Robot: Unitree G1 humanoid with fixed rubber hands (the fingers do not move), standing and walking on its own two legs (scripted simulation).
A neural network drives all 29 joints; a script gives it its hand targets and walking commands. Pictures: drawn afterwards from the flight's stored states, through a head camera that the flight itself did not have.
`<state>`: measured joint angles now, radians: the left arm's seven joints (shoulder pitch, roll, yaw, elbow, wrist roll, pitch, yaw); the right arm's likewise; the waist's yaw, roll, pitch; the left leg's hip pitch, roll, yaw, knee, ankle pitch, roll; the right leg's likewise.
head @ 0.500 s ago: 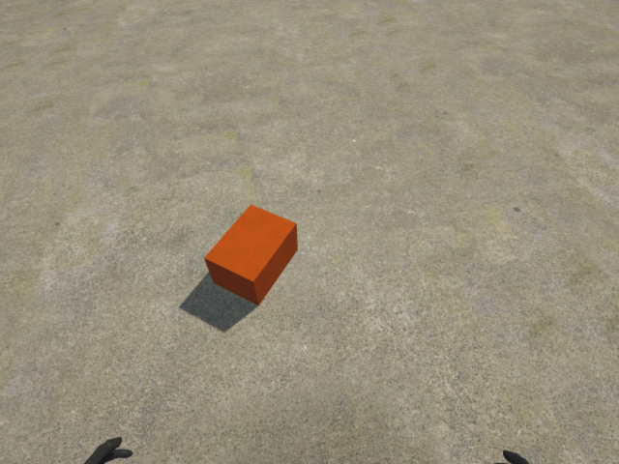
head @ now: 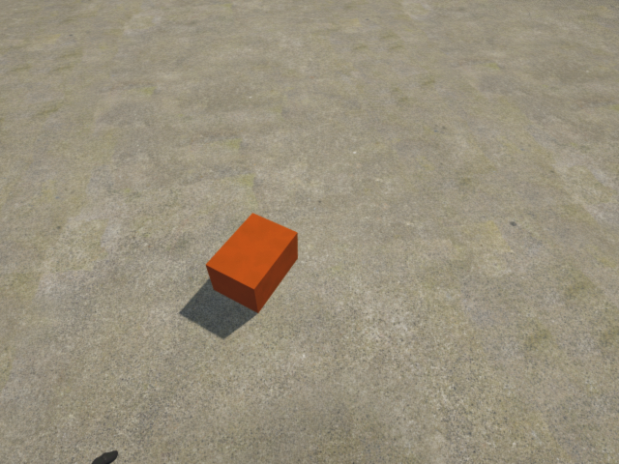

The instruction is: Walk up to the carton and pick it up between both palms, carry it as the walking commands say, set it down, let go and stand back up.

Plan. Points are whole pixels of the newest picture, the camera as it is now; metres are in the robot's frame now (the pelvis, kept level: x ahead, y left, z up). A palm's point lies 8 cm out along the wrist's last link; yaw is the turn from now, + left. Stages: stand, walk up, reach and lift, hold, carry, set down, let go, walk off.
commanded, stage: stand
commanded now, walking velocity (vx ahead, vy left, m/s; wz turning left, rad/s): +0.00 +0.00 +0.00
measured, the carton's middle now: (255, 261) +0.90 +0.22 -0.69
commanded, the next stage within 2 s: walk up in 1.22 s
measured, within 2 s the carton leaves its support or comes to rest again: neither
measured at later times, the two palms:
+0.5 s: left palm out of the picture +0.07 +0.30 -0.11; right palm out of the picture +0.07 -0.28 -0.12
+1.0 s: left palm out of the picture +0.08 +0.31 -0.11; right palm out of the picture +0.08 -0.29 -0.12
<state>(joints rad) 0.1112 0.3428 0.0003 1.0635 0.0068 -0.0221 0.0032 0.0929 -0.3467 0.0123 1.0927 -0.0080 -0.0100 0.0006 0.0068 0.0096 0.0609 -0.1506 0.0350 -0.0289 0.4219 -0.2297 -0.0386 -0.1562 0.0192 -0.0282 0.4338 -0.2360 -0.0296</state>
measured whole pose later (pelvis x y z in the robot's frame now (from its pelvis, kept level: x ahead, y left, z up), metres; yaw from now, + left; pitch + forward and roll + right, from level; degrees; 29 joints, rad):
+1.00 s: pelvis +0.00 +0.01 +0.01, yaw +0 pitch -2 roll +0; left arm 0.11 0.35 0.00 1.09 0.01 -0.02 0.00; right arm 0.08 -0.35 0.00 1.13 -0.01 -0.01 0.01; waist 0.00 0.01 0.06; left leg -0.11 0.03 -0.02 0.34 -0.19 -0.03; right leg -0.12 0.01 -0.02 0.36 -0.20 -0.01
